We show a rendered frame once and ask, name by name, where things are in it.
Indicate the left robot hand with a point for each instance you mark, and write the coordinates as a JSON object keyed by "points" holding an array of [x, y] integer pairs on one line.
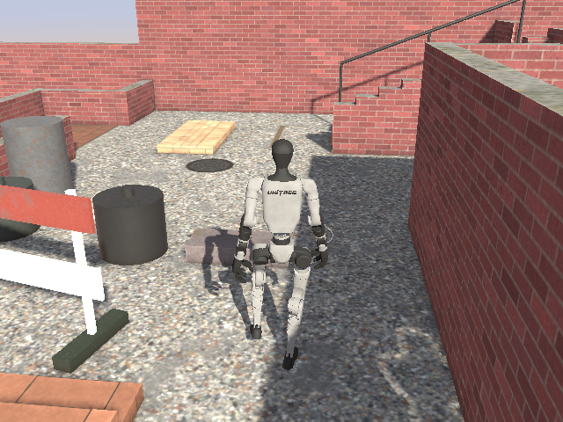
{"points": [[237, 270]]}

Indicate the robot left forearm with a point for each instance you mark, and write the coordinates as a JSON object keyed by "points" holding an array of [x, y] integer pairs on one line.
{"points": [[243, 240]]}

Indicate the robot left thigh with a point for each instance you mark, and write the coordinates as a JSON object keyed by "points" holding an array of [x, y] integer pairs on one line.
{"points": [[260, 257]]}

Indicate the robot right forearm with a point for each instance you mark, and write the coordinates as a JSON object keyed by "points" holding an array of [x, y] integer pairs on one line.
{"points": [[319, 234]]}

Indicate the robot right foot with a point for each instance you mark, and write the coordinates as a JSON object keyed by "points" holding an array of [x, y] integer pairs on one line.
{"points": [[288, 362]]}

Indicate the right robot hand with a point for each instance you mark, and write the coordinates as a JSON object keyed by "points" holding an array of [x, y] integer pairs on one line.
{"points": [[323, 255]]}

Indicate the left robot upper arm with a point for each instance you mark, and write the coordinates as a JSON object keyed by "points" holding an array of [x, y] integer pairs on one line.
{"points": [[251, 199]]}

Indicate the right robot upper arm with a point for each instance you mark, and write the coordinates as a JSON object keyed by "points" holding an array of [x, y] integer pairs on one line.
{"points": [[309, 186]]}

